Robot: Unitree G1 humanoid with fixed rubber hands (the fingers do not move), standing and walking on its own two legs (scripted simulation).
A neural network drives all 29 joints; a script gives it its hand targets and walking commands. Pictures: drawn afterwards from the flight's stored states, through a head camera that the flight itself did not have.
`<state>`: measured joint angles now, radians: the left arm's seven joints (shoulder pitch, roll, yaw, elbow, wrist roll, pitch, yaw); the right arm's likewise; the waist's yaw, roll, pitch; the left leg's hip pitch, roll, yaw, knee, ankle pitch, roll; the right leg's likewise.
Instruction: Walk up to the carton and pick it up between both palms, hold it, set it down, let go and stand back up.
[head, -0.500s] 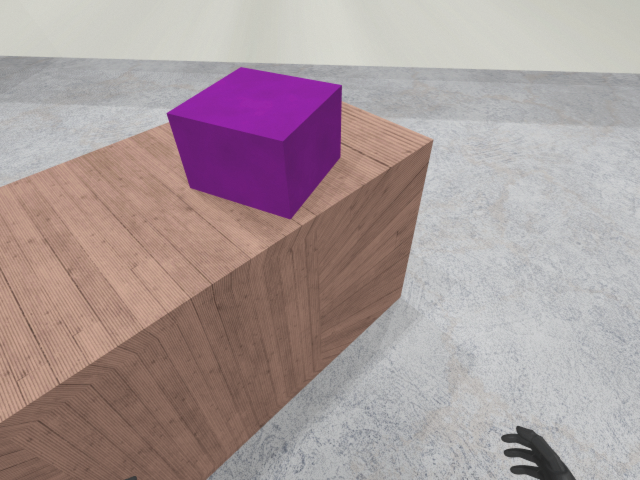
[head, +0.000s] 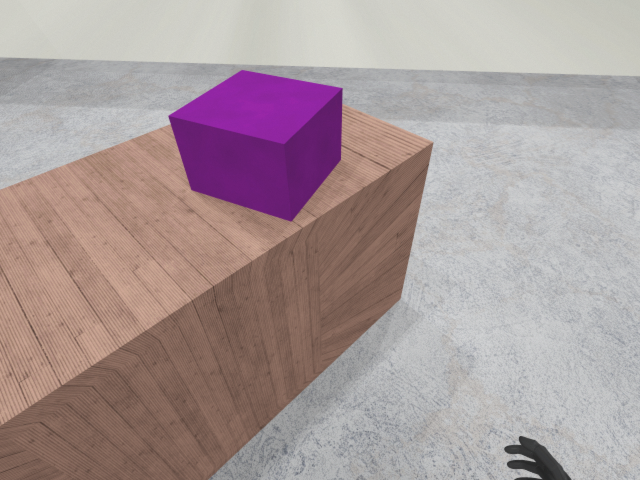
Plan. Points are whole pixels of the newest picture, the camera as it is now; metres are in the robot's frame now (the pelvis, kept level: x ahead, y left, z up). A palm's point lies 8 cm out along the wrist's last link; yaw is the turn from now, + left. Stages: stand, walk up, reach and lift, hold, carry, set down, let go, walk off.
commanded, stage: stand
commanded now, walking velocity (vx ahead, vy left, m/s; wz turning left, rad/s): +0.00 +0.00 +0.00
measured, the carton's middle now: (264, 140) +0.83 +0.14 +0.02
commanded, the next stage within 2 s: walk up in 0.12 s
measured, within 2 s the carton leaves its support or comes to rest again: neither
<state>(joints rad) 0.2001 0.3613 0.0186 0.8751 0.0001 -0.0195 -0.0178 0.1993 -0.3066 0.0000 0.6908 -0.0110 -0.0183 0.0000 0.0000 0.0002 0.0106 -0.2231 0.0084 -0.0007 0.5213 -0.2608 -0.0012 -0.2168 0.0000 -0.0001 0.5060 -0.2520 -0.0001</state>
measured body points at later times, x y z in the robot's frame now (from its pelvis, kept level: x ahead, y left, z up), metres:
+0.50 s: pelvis +0.02 -0.03 +0.00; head +0.02 -0.02 +0.45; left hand +0.13 +0.31 -0.07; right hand +0.12 -0.32 -0.10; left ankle +0.01 +0.12 -0.73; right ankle +0.02 -0.15 -0.70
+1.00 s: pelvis +0.19 -0.15 +0.01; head +0.20 -0.18 +0.46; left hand +0.15 +0.18 -0.04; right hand +0.37 -0.41 -0.12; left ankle +0.19 +0.07 -0.65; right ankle +0.12 -0.17 -0.73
